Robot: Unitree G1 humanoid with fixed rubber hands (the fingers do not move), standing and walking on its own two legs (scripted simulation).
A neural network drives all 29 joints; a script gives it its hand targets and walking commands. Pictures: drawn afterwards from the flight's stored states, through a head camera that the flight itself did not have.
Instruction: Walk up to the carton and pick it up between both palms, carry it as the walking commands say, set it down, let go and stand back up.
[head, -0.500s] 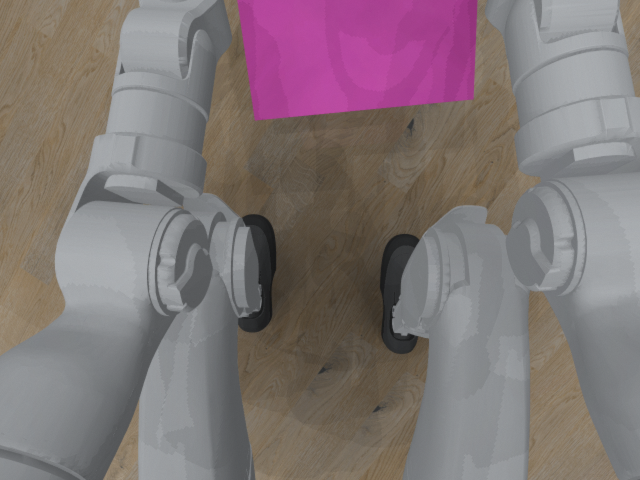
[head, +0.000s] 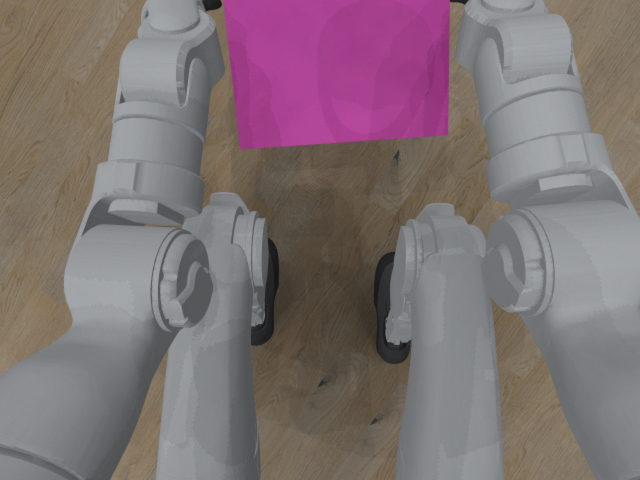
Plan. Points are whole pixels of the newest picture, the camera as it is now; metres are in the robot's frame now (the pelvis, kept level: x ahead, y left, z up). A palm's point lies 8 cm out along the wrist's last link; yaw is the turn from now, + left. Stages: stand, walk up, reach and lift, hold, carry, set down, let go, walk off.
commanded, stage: reach and lift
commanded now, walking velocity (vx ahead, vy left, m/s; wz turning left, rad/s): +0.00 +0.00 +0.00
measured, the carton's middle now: (336, 24) +0.57 +0.01 -0.14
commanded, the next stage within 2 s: none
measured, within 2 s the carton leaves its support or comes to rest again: neither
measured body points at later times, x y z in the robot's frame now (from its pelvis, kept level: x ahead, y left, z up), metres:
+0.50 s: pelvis -0.01 -0.01 +0.06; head +0.28 -0.03 +0.39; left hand +0.53 +0.15 +0.02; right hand +0.55 -0.14 +0.01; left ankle +0.17 +0.14 -0.38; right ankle +0.15 -0.11 -0.38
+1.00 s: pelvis -0.01 +0.00 +0.11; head +0.24 -0.02 +0.47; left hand +0.51 +0.16 +0.09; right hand +0.53 -0.13 +0.09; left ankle +0.17 +0.14 -0.38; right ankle +0.15 -0.11 -0.38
